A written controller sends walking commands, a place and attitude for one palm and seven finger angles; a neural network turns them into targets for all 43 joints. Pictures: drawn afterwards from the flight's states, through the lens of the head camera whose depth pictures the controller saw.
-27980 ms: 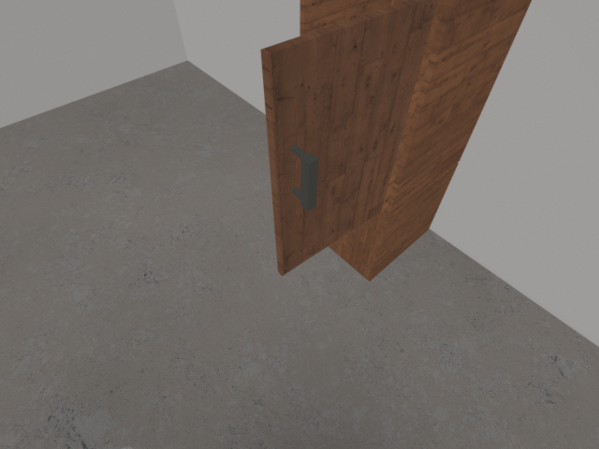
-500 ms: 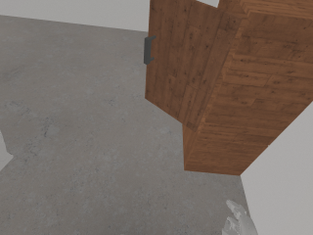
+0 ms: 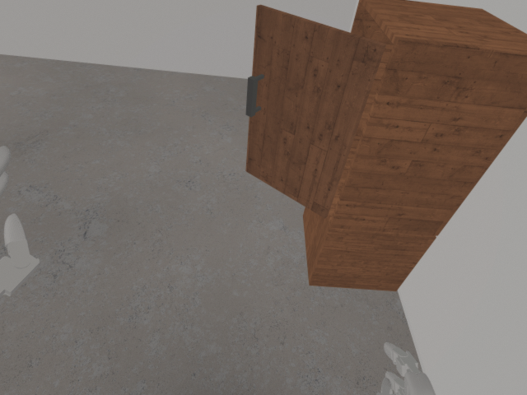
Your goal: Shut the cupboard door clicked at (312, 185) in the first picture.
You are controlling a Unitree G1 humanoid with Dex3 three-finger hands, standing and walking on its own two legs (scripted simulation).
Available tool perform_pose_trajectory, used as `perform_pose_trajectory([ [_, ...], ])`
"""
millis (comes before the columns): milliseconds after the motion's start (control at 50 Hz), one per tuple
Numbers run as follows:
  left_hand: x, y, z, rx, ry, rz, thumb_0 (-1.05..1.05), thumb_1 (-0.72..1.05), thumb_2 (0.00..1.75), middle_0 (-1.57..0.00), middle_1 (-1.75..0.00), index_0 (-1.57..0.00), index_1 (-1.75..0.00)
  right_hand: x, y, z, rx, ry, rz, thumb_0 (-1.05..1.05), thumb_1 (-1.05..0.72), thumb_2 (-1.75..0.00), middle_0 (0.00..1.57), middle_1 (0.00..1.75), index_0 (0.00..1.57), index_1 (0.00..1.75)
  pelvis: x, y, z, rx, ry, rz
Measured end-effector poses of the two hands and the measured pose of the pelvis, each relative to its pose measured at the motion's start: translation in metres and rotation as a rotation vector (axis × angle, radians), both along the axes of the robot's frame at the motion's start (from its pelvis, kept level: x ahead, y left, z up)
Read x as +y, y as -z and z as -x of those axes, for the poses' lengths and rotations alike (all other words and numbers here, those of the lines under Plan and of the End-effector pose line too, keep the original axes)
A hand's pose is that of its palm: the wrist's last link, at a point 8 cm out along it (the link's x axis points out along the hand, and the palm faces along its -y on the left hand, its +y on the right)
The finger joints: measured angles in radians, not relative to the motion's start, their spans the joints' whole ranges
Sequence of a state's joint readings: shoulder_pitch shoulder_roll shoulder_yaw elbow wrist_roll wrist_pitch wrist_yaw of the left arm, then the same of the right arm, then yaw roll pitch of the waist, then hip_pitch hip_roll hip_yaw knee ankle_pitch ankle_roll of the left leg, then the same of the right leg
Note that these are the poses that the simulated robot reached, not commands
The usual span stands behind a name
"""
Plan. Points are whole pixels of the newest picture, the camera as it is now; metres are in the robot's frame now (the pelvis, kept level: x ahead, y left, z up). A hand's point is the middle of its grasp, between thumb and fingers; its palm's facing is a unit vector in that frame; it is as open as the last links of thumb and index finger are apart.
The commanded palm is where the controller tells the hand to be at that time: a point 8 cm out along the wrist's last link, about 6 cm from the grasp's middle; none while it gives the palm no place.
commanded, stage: stop stepping back and stand still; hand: left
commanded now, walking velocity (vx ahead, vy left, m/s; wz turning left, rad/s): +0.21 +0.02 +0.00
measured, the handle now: (255, 95) +0.97 +0.04 +0.01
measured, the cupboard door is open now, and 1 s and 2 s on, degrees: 53 53 53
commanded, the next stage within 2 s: let the arm hang, fingers relaxed in 0.88 s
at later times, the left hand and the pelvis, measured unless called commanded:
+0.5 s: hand out of the picture +0.20 +0.31 +0.19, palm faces +0.34 -0.80 -0.49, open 7.4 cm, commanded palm +0.15 +0.35 +0.18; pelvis -0.01 +0.06 +0.01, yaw -3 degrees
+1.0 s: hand out of the picture +0.21 +0.32 +0.16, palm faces +0.44 -0.77 -0.46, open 7.4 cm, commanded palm none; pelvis +0.00 +0.05 +0.00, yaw -3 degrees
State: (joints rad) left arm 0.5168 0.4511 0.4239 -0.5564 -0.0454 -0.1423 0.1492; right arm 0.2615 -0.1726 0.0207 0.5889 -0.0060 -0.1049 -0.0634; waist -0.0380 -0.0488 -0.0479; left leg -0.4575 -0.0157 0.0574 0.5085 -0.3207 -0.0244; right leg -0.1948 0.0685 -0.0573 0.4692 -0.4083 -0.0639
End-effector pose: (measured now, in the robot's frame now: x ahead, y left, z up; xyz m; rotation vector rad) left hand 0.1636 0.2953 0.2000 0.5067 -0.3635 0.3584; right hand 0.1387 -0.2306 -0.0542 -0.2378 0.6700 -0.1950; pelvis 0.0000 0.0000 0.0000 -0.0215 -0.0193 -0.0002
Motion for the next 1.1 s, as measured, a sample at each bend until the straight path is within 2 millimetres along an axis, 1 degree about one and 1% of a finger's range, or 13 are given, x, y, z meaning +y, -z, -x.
perform_pose_trajectory([
  [60, -0.001, -0.002, 0.023, 0.003, 0.043, -0.046, 0.01, 0.89, 0.9, -0.21, -0.3, -0.21, -0.31, 0.002, 0.011, 0.011, 0.047, -0.002, 0.005, 0.01, -0.9, -0.9, 0.21, 0.3, 0.21, 0.3, 0.008, 0.005, 0.01, -0.009, 0.019, -0.002],
  [120, 0.021, 0.004, 0.035, -0.004, -0.018, -0.015, 0.01, 0.89, 0.9, -0.21, -0.3, -0.21, -0.31, 0.007, 0.017, 0.026, 0.106, 0.025, 0.012, 0.01, -0.9, -0.9, 0.21, 0.3, 0.21, 0.3, 0.018, 0.003, 0.008, 0.009, 0.02, 0.002],
  [200, 0.061, 0.022, 0.032, -0.017, -0.145, 0.085, 0.01, 0.88, 0.9, -0.21, -0.3, -0.21, -0.31, 0.016, 0.018, 0.039, 0.141, 0.034, 0.061, 0.01, -0.9, -0.9, 0.21, 0.3, 0.21, 0.3, 0.034, 0.003, 0.011, 0.026, 0.014, 0.007],
  [260, 0.075, 0.034, 0.02, -0.041, -0.157, 0.129, 0.01, 0.89, 0.9, -0.2, -0.3, -0.21, -0.31, 0.025, 0.023, 0.04, 0.112, 0.034, 0.093, 0.01, -0.9, -0.9, 0.21, 0.3, 0.21, 0.3, 0.05, 0.015, 0.021, 0.012, -0.003, 0.006],
  [320, 0.069, 0.032, 0.008, -0.02, -0.087, 0.119, 0.01, 0.89, 0.9, -0.2, -0.3, -0.2, -0.31, 0.042, 0.019, 0.043, 0.091, 0.047, 0.05, 0.01, -0.9, -0.9, 0.2, 0.3, 0.2, 0.3, 0.058, 0.01, 0.026, -0.012, 0.019, -0.009],
  [480, 0.049, -0.008, 0.001, 0.017, 0.086, -0.082, 0.01, 0.89, 0.9, -0.21, -0.3, -0.21, -0.31, 0.075, 0.013, 0.045, 0.126, 0.051, -0.058, 0.01, -0.9, -0.9, 0.21, 0.3, 0.21, 0.3, 0.058, -0.007, 0.009, 0.021, 0.049, 0.03],
  [620, 0.055, 0.007, -0.022, 0.123, -0.038, -0.085, 0.01, 0.89, 0.9, -0.21, -0.3, -0.21, -0.31, 0.056, 0.032, 0.024, 0.143, 0.053, -0.092, 0.01, -0.89, -0.9, 0.21, 0.3, 0.21, 0.3, 0.045, 0.001, -0.005, 0.04, 0.069, 0.006],
  [720, 0.03, 0.029, -0.031, 0.189, -0.022, 0.011, 0.01, 0.89, 0.9, -0.2, -0.3, -0.21, -0.31, 0.03, 0.033, 0.011, 0.115, 0.076, -0.078, 0.01, -0.9, -0.9, 0.21, 0.3, 0.21, 0.3, 0.039, 0.002, -0.003, 0.037, 0.053, -0.003],
  [800, 0.017, 0.024, -0.02, 0.165, 0.038, -0.013, 0.01, 0.89, 0.9, -0.21, -0.3, -0.21, -0.31, 0.013, 0.024, 0.006, 0.085, 0.099, -0.025, 0.01, -0.9, -0.9, 0.21, 0.3, 0.21, 0.3, 0.037, 0.005, -0.003, 0.032, 0.052, -0.001],
  [900, 0.035, 0.008, -0.006, 0.084, -0.003, -0.059, 0.01, 0.88, 0.9, -0.21, -0.3, -0.22, -0.31, 0.008, 0.014, 0.003, 0.073, 0.114, 0.022, 0.01, -0.9, -0.9, 0.2, 0.3, 0.2, 0.3, 0.04, 0.004, -0.006, 0.02, 0.058, -0.01],
  [980, 0.056, 0.01, -0.005, 0.067, -0.087, -0.023, 0.01, 0.89, 0.9, -0.21, -0.3, -0.21, -0.31, 0.016, 0.013, 0.002, 0.061, 0.1, 0.018, 0.01, -0.9, -0.9, 0.2, 0.3, 0.2, 0.3, 0.046, 0.001, -0.005, 0.023, 0.063, -0.004],
  [1020, 0.063, 0.037, -0.015, 0.182, -0.083, 0.003, 0.01, 0.89, 0.9, -0.2, -0.3, -0.21, -0.31, 0.021, 0.021, 0.0, 0.07, 0.033, -0.005, 0.01, -0.9, -0.9, 0.2, 0.3, 0.2, 0.3, 0.052, 0.002, 0.0, 0.03, 0.052, 0.0],
  [1100, 0.06, 0.153, -0.024, 0.703, -0.054, 0.145, 0.0, 0.9, 0.9, -0.19, -0.3, -0.19, -0.3, 0.027, 0.044, 0.005, 0.137, -0.019, -0.04, 0.01, -0.9, -0.9, 0.2, 0.3, 0.2, 0.3, 0.066, 0.006, 0.012, 0.038, 0.054, -0.003],
])
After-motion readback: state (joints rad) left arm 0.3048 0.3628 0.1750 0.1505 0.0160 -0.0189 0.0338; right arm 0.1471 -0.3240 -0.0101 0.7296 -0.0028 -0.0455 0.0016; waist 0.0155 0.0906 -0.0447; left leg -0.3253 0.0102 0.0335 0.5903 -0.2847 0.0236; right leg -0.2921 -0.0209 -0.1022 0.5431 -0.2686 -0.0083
